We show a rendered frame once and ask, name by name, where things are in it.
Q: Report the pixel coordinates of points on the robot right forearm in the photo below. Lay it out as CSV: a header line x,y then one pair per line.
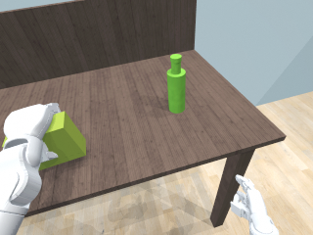
x,y
261,224

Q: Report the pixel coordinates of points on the right robot hand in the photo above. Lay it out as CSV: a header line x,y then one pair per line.
x,y
246,204

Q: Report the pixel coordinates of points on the robot left forearm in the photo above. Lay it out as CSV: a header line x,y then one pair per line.
x,y
20,181

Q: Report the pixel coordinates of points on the table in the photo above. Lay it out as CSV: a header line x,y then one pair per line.
x,y
105,63

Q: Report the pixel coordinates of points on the left robot hand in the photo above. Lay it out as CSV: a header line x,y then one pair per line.
x,y
34,121

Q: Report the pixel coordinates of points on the sponge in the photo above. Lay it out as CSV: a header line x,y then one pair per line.
x,y
64,139

